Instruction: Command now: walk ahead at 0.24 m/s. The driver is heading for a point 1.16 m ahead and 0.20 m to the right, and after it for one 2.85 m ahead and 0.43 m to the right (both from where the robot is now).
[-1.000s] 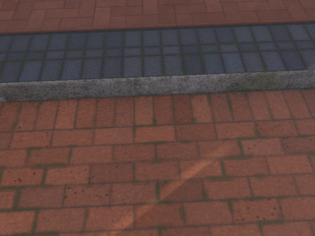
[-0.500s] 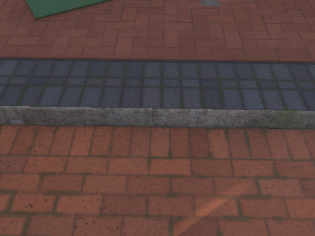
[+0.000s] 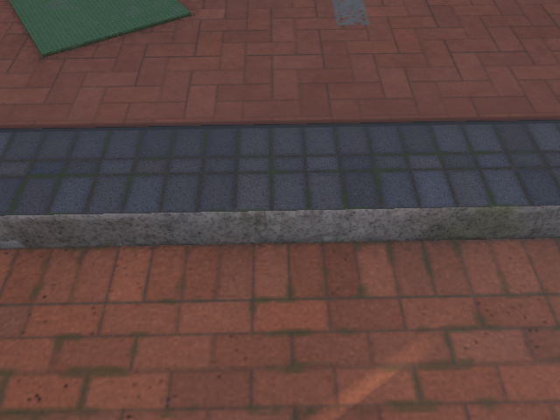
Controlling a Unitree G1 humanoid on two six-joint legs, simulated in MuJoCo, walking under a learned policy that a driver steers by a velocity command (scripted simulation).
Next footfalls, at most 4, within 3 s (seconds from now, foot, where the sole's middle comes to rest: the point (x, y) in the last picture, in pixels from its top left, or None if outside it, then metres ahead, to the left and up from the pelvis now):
0.66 left None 0.47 0.08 -0.77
1.16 right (349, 349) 0.73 -0.14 -0.77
1.64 left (276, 280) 0.94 0.05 -0.77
2.14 right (358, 177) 1.22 -0.19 -0.62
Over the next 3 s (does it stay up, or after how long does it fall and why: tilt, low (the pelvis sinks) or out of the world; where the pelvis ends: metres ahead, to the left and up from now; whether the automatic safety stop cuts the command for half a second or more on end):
stays up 1.61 -0.31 0.16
